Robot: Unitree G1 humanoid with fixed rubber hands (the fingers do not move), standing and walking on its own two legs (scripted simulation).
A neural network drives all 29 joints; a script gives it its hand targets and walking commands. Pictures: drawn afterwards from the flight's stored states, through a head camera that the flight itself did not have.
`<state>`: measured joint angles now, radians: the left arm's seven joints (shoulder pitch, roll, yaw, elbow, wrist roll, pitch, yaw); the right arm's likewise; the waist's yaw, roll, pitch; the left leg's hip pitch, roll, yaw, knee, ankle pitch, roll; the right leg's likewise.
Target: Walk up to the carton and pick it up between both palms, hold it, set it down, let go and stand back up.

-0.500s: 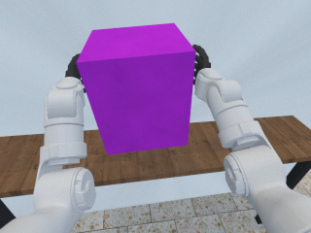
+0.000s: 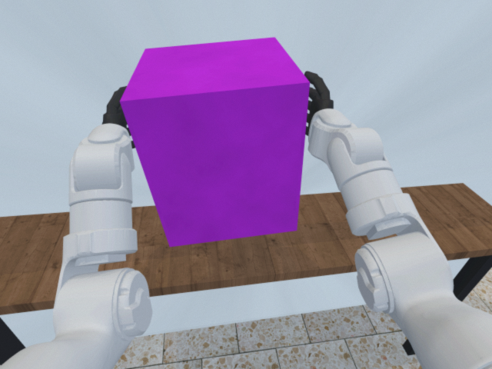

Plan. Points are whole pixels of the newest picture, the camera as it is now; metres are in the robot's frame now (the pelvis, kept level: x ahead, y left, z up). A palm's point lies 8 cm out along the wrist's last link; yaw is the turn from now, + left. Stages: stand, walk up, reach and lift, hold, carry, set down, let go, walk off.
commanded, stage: hold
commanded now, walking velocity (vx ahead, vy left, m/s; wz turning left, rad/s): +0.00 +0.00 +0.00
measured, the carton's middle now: (222, 141) +0.40 +0.00 +0.24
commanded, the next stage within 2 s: none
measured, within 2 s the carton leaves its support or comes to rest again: neither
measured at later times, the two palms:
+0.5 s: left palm (116, 132) +0.38 +0.15 +0.27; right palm (320, 118) +0.37 -0.15 +0.29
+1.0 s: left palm (115, 134) +0.37 +0.16 +0.27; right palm (319, 119) +0.37 -0.15 +0.29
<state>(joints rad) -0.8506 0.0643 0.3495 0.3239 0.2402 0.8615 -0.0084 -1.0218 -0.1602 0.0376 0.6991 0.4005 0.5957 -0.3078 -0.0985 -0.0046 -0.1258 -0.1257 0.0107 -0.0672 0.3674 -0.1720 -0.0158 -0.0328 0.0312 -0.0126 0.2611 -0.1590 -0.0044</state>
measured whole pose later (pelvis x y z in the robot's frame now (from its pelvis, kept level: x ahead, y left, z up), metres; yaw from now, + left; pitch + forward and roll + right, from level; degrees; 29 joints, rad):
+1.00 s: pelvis +0.00 +0.00 +0.00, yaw +0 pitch -4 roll -1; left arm -0.86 0.07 0.35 0.34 0.24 0.86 -0.01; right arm -1.03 -0.16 0.03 0.71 0.40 0.61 -0.31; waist -0.10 0.00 -0.14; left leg -0.13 0.01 -0.07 0.37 -0.17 -0.01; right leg -0.03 0.03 0.00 0.26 -0.16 0.00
